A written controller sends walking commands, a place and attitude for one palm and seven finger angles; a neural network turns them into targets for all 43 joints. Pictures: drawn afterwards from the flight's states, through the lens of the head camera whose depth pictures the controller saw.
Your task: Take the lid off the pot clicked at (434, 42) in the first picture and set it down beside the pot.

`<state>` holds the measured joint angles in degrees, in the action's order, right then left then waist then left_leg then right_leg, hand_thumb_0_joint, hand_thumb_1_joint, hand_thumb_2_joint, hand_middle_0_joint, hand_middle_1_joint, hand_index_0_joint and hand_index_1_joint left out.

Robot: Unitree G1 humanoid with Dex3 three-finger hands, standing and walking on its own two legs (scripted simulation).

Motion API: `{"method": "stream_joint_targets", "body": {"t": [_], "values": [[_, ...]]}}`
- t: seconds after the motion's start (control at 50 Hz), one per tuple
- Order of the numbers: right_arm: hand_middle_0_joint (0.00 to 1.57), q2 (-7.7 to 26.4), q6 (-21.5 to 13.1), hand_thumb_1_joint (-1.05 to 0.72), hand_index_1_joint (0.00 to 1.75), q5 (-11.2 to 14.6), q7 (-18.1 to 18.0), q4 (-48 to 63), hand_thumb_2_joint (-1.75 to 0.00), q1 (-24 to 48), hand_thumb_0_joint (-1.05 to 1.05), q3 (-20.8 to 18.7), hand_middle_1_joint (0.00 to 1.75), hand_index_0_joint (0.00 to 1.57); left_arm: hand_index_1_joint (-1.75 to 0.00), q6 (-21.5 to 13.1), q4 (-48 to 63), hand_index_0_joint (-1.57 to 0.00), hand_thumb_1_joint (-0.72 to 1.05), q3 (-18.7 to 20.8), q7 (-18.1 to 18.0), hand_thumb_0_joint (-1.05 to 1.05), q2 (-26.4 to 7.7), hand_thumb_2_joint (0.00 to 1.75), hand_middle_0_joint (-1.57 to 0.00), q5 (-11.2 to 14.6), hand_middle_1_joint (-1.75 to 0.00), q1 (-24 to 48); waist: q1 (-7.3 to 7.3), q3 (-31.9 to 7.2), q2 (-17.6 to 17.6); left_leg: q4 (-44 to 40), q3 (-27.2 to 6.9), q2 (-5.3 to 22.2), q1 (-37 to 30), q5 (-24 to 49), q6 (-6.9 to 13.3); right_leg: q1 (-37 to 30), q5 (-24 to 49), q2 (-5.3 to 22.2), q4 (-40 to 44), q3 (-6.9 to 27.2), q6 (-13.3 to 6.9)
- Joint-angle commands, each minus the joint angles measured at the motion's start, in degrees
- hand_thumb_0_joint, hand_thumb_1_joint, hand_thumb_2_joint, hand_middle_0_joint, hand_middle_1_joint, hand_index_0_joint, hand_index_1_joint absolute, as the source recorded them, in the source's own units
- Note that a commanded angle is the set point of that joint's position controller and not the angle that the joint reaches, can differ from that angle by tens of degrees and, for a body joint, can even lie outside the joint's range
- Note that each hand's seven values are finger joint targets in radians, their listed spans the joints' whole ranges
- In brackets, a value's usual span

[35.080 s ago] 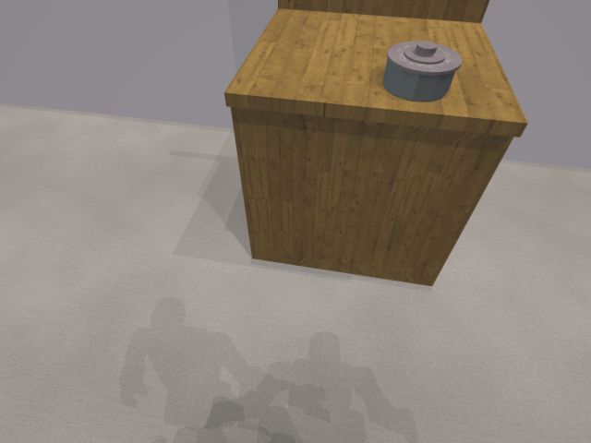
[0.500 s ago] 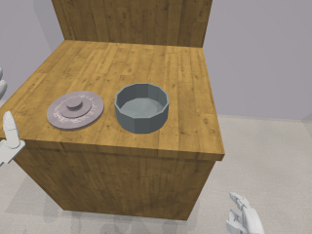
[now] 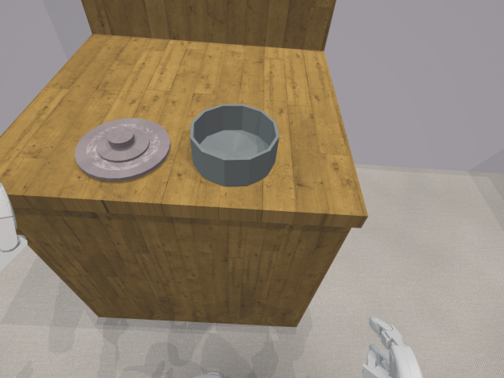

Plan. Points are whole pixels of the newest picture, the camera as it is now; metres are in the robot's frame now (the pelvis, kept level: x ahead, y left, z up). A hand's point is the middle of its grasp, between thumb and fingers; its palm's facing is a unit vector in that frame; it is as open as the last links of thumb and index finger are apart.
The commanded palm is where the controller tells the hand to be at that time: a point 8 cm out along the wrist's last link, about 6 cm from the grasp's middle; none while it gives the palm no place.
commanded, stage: step back with the hand held close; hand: left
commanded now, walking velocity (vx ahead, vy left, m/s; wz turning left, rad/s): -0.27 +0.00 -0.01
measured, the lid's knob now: (121, 137) +0.53 +0.30 +0.06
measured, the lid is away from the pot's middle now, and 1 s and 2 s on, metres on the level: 0.23 0.23 0.23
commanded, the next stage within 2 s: stop stepping back and stand still in 1.08 s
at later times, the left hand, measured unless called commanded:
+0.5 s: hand (2, 273) +0.16 +0.23 +0.23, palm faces +0.40 -0.81 -0.42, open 7.4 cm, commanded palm +0.10 +0.28 +0.24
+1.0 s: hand out of the picture +0.13 +0.24 +0.23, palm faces +0.27 -0.87 -0.41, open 7.4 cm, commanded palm +0.05 +0.29 +0.24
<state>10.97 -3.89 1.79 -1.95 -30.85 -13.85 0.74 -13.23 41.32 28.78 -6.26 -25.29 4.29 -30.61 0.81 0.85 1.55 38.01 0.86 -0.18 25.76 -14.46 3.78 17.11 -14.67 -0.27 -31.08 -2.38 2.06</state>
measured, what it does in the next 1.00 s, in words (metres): walks backwards: right foot, then left foot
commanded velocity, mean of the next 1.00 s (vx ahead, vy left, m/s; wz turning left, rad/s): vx -0.39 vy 0.00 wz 0.01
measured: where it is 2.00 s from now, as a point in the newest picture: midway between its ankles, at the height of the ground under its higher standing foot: outside the picture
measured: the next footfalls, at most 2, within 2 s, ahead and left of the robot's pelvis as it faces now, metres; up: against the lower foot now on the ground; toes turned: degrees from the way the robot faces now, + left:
right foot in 0.64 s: -0.02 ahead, -0.15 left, +0.00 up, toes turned -1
left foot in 0.82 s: +0.00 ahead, +0.09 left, +0.00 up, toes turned -1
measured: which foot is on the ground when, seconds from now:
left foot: down 0.00-0.66, up 0.68-0.80, down 0.82-1.00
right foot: down 0.00-0.48, up 0.50-0.62, down 0.64-0.84, up 0.86-1.00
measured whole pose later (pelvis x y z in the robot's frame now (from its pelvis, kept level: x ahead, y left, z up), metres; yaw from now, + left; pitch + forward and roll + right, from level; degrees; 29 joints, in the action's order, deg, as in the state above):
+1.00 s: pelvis -0.10 +0.02 +0.02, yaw -4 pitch +3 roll -5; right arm 8.4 -7.2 0.3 -0.2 -32.7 -10.9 -0.9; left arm -13.5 45.8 28.7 -6.7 -26.8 5.2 -30.6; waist 1.9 2.4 -2.4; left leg 27.8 2.1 2.5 22.0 -8.9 3.8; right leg 25.1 -27.3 -3.7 -47.1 0.8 1.1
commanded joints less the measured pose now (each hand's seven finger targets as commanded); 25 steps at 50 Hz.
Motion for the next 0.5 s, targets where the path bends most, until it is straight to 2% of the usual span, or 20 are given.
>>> {"method": "stream_joint_targets", "body": {"t": [0.0, 0.02, 0.06, 0.08, 0.14, 0.18, 0.2, 0.24, 0.28, 0.3, 0.32, 0.36, 0.4, 0.44, 0.46, 0.48], "values": [[0.20, 8.71, -4.16, -0.90, 0.30, -0.39, -1.54, 9.78, -0.90, 5.68, 0.00, -3.51, 0.30, 0.20, -0.30, -3.20, 11.78, -0.20, 0.90, 5.55, -1.86, 0.00, -10.08, 0.90, -0.20, 0.09, -0.30, 3.85, 0.53, -3.28, 3.51, -14.19, -11.35, 7.86, 0.00, -18.16, -0.21, 1.83, -6.96, 3.80, 4.50, 3.96, -3.78], [0.20, 8.59, -4.51, -0.90, 0.30, -0.41, -1.69, 9.89, -0.90, 5.65, 0.00, -3.47, 0.30, 0.20, -0.30, -3.43, 11.90, -0.20, 0.90, 5.49, -1.87, 0.00, -9.39, 0.90, -0.20, 0.02, -0.30, 3.35, 0.30, -3.78, 5.19, -16.84, -12.50, 8.93, 1.71, -19.83, 0.29, -0.57, -6.18, 2.27, 1.96, 2.80, -3.20], [0.20, 9.11, -5.26, -0.90, 0.30, -0.41, -1.67, 10.25, -0.90, 5.91, 0.00, -3.56, 0.30, 0.20, -0.30, -3.71, 13.12, -0.20, 0.90, 5.67, -1.73, 0.00, -8.99, 0.90, -0.20, -0.56, -0.30, 3.91, -0.12, -4.32, 11.16, -22.85, -15.26, 12.12, 8.08, -26.24, 1.46, -7.18, -5.93, -0.52, -5.43, 1.08, -2.21], [0.20, 8.74, -5.50, -0.90, 0.30, -0.62, -1.67, 10.15, -0.90, 5.57, 0.00, -3.49, 0.30, 0.20, -0.30, -3.59, 12.64, -0.20, 0.90, 6.31, -1.76, 0.00, -9.41, 0.90, -0.20, -0.68, -0.30, 3.77, -0.43, -4.32, 11.56, -23.53, -15.49, 12.75, 9.70, -25.24, 1.76, -8.81, -5.21, -0.90, -7.45, 0.93, -2.02], [0.20, 8.42, -6.12, -0.90, 0.30, -1.03, -1.34, 9.35, -0.90, 4.84, 0.00, -3.57, 0.30, 0.20, -0.30, -3.84, 13.40, -0.20, 0.90, 6.26, -1.64, 0.00, -9.31, 0.90, -0.20, -0.31, -0.30, 3.16, -0.58, -6.28, 8.93, -19.18, -13.93, 12.32, 4.88, -14.12, 1.63, -7.70, -2.49, -0.22, -4.30, 1.95, -2.12], [0.20, 8.47, -6.06, -0.90, 0.30, -0.97, -1.10, 8.97, -0.90, 5.00, 0.00, -3.77, 0.30, 0.20, -0.30, -3.97, 12.66, -0.20, 0.90, 6.06, -1.50, 0.00, -9.37, 0.90, -0.20, -0.34, -0.30, 3.62, -0.32, -5.81, 4.79, -15.33, -11.48, 10.26, 4.92, -14.55, 0.69, -7.06, 0.45, 1.38, -0.67, 3.50, -2.87], [0.20, 8.61, -5.96, -0.90, 0.30, -1.06, -1.00, 8.74, -0.90, 4.70, 0.00, -4.07, 0.30, 0.20, -0.30, -4.14, 12.98, -0.20, 0.90, 6.92, -1.48, 0.00, -10.29, 0.90, -0.20, -0.47, -0.30, 3.43, -0.12, -6.72, 2.64, -14.66, -10.89, 9.16, 4.68, -17.33, 0.23, -6.68, -0.16, 2.03, 0.20, 4.41, -3.26], [0.20, 8.21, -5.35, -0.90, 0.30, -0.80, -0.93, 8.98, -0.90, 4.58, 0.00, -4.39, 0.30, 0.20, -0.30, -4.29, 11.44, -0.20, 0.90, 6.12, -1.52, 0.00, -9.29, 0.90, -0.20, -0.33, -0.30, 2.73, 0.27, -4.91, 0.27, -11.80, -9.28, 7.63, 4.29, -19.55, -0.58, -2.35, -4.62, 4.07, 3.50, 6.45, -4.33], [0.20, 7.96, -4.95, -0.90, 0.30, -0.93, -0.82, 8.51, -0.90, 4.59, 0.00, -4.57, 0.30, 0.20, -0.30, -4.88, 12.10, -0.20, 0.90, 5.71, -1.86, 0.00, -9.67, 0.90, -0.20, -0.40, -0.30, 3.91, 0.74, -3.64, -0.99, -7.17, -8.24, 6.24, 0.83, -16.49, -1.41, 3.51, -6.43, 6.92, 7.40, 9.73, -5.91], [0.20, 7.61, -4.83, -0.90, 0.30, -1.29, -0.94, 7.86, -0.90, 4.28, 0.00, -4.51, 0.30, 0.20, -0.30, -5.01, 11.70, -0.20, 0.90, 6.39, -2.19, 0.00, -10.51, 0.90, -0.20, -0.37, -0.30, 3.34, 0.83, -4.64, -1.28, -6.06, -8.05, 5.92, -1.14, -13.29, -1.65, 4.36, -3.69, 7.86, 7.69, 10.67, -6.26], [0.20, 7.59, -4.66, -0.90, 0.30, -1.24, -0.91, 7.63, -0.90, 4.28, 0.00, -4.49, 0.30, 0.20, -0.30, -5.29, 12.27, -0.20, 0.90, 5.29, -2.24, 0.00, -9.64, 0.90, -0.20, -0.34, -0.30, 3.70, 1.09, -4.96, -0.96, -5.62, -8.31, 6.03, -2.21, -11.08, -1.67, 4.78, -0.95, 8.02, 6.89, 10.17, -6.29], [0.20, 7.61, -4.63, -0.90, 0.30, -1.18, -1.11, 7.59, -0.90, 4.70, 0.00, -4.70, 0.30, 0.20, -0.30, -5.72, 12.45, -0.20, 0.90, 5.32, -2.43, 0.00, -9.72, 0.90, -0.20, -0.29, -0.30, 3.71, 1.16, -6.03, 0.46, -7.11, -8.69, 6.86, -3.08, -9.86, -1.44, 4.52, 0.75, 6.73, 5.04, 8.40, -5.53], [0.20, 7.98, -4.85, -0.90, 0.30, -1.22, -1.43, 7.85, -0.90, 5.26, 0.00, -4.70, 0.30, 0.20, -0.30, -6.05, 12.89, -0.20, 0.90, 6.18, -2.71, 0.00, -10.24, 0.90, -0.20, -0.15, -0.30, 3.43, 1.01, -6.33, 4.31, -13.33, -10.93, 8.92, -0.73, -12.03, -0.71, 1.56, -0.79, 3.02, 1.44, 5.11, -4.15], [0.20, 8.91, -5.43, -0.90, 0.30, -1.23, -1.58, 8.61, -0.90, 5.96, 0.00, -4.80, 0.30, 0.20, -0.30, -6.34, 12.99, -0.20, 0.90, 6.48, -2.33, 0.00, -9.20, 0.90, -0.20, -0.38, -0.30, 3.93, 0.71, -6.00, 12.65, -24.22, -16.31, 14.71, 8.92, -25.13, 1.50, -6.77, -6.07, -2.25, -9.50, 1.66, -2.48], [0.20, 8.68, -5.75, -0.90, 0.30, -1.77, -1.64, 8.52, -0.90, 5.65, 0.00, -4.81, 0.30, 0.20, -0.30, -6.18, 13.38, -0.20, 0.90, 7.59, -2.28, 0.00, -9.98, 0.90, -0.20, -0.48, -0.30, 4.24, 0.57, -6.15, 14.91, -28.05, -19.03, 17.26, 12.49, -26.14, 2.83, -9.75, -8.30, -3.57, -15.26, 1.76, -1.99], [0.20, 7.80, -5.97, -0.90, 0.30, -2.00, -1.40, 8.02, -0.90, 4.76, 0.00, -4.83, 0.30, 0.20, -0.30, -6.02, 14.01, -0.20, 0.90, 7.41, -2.18, 0.00, -9.93, 0.90, -0.20, -0.06, -0.30, 5.15, 0.38, -6.50, 12.77, -27.13, -18.51, 17.30, 9.30, -20.01, 2.93, -7.38, -10.76, -3.44, -16.24, 2.53, -2.36]]}}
